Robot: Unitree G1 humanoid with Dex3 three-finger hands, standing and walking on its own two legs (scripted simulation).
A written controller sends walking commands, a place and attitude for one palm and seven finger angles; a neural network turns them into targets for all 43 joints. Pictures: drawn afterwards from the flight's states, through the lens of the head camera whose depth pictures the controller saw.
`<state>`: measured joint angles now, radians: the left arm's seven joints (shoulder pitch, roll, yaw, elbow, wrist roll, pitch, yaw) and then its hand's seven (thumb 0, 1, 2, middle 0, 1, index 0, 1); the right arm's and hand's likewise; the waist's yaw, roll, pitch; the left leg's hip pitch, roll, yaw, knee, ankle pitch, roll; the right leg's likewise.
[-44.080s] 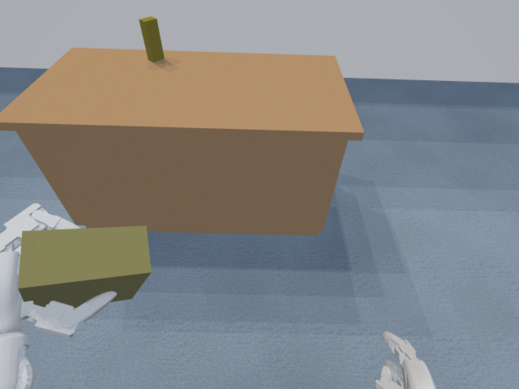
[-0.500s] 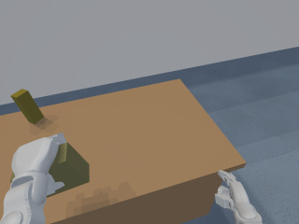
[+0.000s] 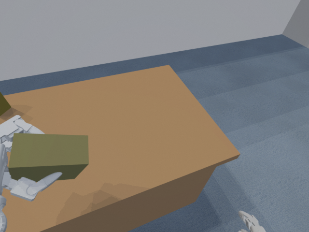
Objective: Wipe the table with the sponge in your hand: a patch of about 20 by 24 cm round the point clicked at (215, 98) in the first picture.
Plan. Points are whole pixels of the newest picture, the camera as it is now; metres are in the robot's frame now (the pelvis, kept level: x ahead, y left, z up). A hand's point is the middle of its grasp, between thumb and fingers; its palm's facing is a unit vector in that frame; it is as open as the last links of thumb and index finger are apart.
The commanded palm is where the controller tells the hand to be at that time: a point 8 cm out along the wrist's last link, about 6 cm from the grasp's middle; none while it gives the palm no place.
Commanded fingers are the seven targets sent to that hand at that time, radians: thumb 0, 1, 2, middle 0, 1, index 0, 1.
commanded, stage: step back with the hand held close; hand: left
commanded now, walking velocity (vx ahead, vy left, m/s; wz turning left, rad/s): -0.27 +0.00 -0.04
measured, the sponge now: (60, 159) +0.22 +0.21 +0.14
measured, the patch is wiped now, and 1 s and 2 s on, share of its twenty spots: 1.00 1.00 1.00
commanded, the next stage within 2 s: stop stepping back and stand still in 1.04 s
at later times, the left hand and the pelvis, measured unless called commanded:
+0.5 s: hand (25, 179) +0.17 +0.24 +0.17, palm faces +0.38 -0.86 -0.34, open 9.7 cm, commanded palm +0.11 +0.28 +0.19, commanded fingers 0.00 0.10 1.30 -1.20 -1.60 -1.20 -1.60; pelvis -0.04 +0.00 -0.01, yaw +1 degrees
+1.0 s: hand out of the picture +0.05 +0.22 +0.17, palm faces +0.32 -0.88 -0.36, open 9.7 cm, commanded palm +0.00 +0.27 +0.19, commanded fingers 0.00 0.10 1.30 -1.20 -1.60 -1.20 -1.60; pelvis -0.16 -0.01 +0.00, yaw +0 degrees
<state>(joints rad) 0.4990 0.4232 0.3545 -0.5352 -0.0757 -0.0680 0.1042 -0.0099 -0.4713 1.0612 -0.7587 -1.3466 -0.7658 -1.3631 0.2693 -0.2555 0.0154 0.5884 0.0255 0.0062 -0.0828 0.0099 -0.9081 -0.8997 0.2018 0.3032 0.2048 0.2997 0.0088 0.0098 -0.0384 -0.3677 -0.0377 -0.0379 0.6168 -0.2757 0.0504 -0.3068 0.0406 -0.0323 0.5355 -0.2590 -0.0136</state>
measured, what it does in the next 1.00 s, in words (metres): walks backwards: right foot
